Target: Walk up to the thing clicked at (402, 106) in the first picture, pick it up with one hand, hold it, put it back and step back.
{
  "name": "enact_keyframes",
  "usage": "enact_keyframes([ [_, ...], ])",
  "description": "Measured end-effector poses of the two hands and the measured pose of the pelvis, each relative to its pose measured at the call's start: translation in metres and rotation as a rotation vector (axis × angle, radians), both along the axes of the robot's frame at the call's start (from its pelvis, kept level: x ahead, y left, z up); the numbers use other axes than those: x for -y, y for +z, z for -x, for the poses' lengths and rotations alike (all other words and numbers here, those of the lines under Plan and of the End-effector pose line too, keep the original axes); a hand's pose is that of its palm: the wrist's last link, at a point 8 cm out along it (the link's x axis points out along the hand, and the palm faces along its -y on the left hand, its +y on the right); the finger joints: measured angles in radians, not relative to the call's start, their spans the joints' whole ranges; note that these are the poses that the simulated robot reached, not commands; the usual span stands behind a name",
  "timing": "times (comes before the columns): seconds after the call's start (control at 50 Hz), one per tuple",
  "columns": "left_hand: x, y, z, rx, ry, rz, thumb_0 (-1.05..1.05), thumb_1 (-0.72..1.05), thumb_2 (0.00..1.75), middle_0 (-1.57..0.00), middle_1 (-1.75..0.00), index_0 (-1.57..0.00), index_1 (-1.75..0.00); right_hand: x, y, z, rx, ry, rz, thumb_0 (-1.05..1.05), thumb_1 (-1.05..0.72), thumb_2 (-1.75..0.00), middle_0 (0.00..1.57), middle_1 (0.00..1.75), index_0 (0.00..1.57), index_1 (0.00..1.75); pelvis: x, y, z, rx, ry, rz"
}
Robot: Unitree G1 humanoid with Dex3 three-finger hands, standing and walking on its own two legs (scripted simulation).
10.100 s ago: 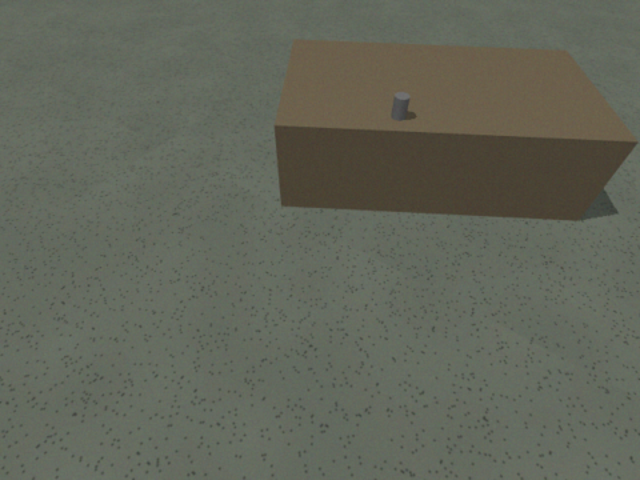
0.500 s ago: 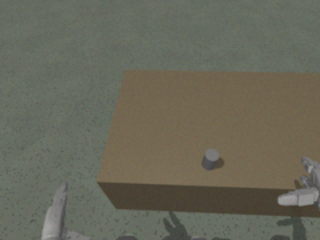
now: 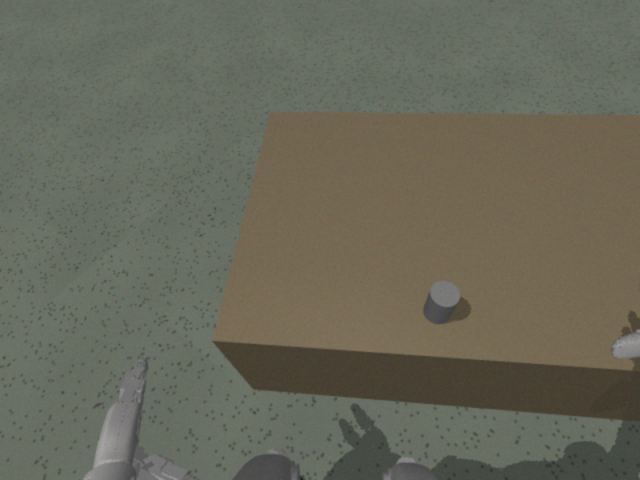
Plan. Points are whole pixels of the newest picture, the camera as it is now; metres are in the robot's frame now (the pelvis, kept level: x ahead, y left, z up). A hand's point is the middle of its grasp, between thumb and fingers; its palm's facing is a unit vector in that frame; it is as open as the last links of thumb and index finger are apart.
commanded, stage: go down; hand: right
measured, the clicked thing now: (440, 303) +0.46 -0.18 -0.27
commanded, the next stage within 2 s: approach in 0.68 s
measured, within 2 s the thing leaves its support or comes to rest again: neither
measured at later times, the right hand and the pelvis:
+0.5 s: hand out of the picture +0.36 -0.37 +0.02, palm faces +0.18 +0.98 -0.10, open 17.4 cm; pelvis +0.01 -0.01 +0.00, yaw +1 degrees
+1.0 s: hand (637, 271) +0.38 -0.37 +0.01, palm faces +0.17 +0.98 -0.05, open 17.5 cm; pelvis +0.00 +0.00 -0.02, yaw +1 degrees
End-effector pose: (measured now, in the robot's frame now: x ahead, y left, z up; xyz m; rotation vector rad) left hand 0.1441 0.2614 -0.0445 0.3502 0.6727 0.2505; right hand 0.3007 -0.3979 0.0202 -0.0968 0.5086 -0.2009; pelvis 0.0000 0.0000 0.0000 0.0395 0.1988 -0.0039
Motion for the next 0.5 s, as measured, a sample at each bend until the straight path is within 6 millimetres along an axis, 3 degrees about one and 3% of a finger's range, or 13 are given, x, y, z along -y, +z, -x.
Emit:
enact_keyframes([
  [0.26, 0.002, 0.001, 0.007, -0.032, 0.008, -0.003, -0.01, -0.53, 0.06, -0.06, -0.05, -0.06, -0.05, 0.012, 0.007, -0.022, 0.064, 0.0, -0.008, -0.01, 0.52, -0.05, 0.05, 0.05, 0.04, 0.06, 0.004, -0.002, -0.003, -0.025, 0.007, -0.006],
  [0.5, 0.007, 0.003, -0.004, -0.028, 0.0, -0.006, -0.01, -0.53, 0.06, -0.06, -0.05, -0.06, -0.05, 0.017, 0.009, -0.031, 0.106, 0.003, -0.024, -0.01, 0.53, -0.05, 0.05, 0.05, 0.05, 0.05, 0.007, -0.003, -0.009, -0.043, 0.007, -0.013],
])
